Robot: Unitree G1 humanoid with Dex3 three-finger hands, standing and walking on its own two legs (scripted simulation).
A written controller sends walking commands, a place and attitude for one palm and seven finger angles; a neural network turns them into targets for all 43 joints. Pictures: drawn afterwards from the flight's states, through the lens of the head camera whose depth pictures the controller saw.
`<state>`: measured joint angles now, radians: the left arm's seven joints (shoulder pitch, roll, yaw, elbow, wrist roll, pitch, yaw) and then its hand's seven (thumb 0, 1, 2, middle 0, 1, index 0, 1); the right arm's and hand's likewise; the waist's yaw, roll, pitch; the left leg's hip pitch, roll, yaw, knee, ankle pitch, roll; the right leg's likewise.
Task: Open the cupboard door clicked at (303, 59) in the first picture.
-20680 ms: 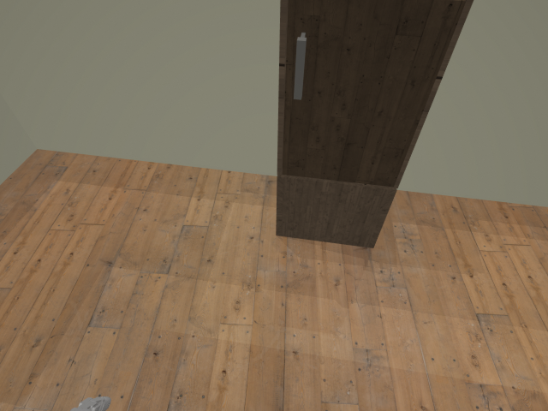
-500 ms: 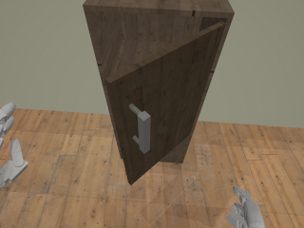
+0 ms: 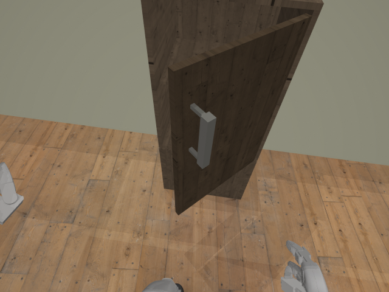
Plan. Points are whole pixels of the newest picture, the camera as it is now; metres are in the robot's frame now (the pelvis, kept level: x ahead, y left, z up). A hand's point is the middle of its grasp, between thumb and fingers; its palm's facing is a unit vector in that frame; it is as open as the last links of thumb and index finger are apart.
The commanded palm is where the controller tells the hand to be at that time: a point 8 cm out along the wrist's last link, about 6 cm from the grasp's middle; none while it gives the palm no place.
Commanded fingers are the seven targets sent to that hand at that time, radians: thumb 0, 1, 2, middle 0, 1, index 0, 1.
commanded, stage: step back with the hand held close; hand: left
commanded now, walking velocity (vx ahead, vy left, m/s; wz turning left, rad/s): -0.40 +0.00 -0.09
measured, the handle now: (199, 137) +0.42 +0.03 +0.08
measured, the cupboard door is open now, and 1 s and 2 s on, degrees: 46 46 46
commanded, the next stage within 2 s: stop stepping back and stand still in 0.30 s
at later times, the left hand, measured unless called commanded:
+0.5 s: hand out of the picture +0.11 +0.26 +0.19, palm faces +0.32 -0.85 -0.42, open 7.4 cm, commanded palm +0.05 +0.31 +0.19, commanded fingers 0.00 0.90 0.90 -0.20 -0.30 -0.20 -0.30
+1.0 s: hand out of the picture +0.03 +0.24 +0.18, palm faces +0.31 -0.83 -0.46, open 7.4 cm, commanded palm -0.03 +0.29 +0.19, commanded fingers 0.00 0.90 0.90 -0.20 -0.30 -0.20 -0.30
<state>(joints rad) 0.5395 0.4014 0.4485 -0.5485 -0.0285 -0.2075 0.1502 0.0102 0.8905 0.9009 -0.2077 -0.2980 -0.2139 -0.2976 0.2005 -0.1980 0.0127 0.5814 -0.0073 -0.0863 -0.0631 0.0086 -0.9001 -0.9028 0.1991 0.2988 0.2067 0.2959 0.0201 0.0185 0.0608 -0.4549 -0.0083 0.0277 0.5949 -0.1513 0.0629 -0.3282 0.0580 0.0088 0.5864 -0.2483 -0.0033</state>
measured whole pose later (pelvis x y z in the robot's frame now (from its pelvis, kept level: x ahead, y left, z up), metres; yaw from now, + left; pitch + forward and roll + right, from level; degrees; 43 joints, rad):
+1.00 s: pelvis -0.19 +0.00 +0.01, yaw -4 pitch -1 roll +0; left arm 0.57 0.42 0.41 -0.50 -0.04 -0.20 0.14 0.01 0.89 0.90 -0.21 -0.30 -0.21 -0.30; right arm 0.26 -0.20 0.01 0.62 -0.01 -0.14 -0.07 0.01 -0.90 -0.90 0.20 0.30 0.20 0.30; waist -0.06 -0.02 -0.02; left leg -0.33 0.00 0.05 0.54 -0.21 0.02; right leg -0.16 0.03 -0.05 0.54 -0.36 -0.04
